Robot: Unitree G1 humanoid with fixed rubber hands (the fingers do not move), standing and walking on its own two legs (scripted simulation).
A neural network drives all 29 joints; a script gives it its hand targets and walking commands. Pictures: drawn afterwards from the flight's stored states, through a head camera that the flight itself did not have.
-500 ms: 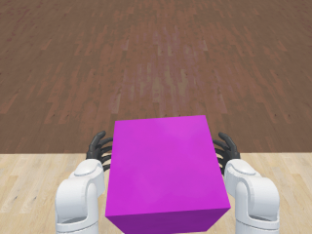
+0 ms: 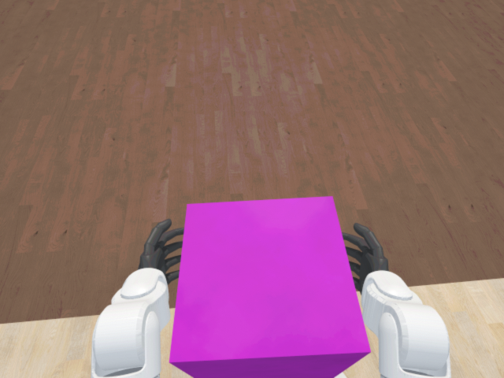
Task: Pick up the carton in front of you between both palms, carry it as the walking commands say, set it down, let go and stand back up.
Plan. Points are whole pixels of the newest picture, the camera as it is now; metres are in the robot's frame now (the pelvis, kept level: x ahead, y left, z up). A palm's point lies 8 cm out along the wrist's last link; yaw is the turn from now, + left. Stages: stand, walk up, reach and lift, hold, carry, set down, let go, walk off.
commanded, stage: carry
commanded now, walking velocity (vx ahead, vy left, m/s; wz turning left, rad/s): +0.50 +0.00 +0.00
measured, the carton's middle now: (264, 298) +0.23 -0.01 +0.00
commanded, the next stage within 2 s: none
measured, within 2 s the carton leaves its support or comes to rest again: neither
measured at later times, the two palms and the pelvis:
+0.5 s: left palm (191, 76) +0.62 +0.13 +0.15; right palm (336, 79) +0.64 -0.17 +0.14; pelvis +0.33 -0.04 -0.01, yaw +2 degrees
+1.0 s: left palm (200, 14) +1.03 +0.15 +0.12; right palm (302, 18) +1.02 -0.15 +0.12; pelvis +0.66 +0.00 +0.00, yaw +2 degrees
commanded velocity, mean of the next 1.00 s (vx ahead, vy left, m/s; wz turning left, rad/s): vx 0.50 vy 0.00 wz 0.00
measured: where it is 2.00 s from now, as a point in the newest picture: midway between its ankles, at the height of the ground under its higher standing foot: (243, 153)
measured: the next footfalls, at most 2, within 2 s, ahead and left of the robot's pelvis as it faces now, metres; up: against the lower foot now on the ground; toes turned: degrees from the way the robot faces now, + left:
right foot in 0.18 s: +0.32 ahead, -0.12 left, +0.00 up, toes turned -10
left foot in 0.66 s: +0.64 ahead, +0.09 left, +0.01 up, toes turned +10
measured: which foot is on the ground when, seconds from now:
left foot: down 0.00-0.18, up 0.20-0.64, down 0.66-1.00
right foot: up 0.00-0.16, down 0.18-0.68, up 0.70-1.00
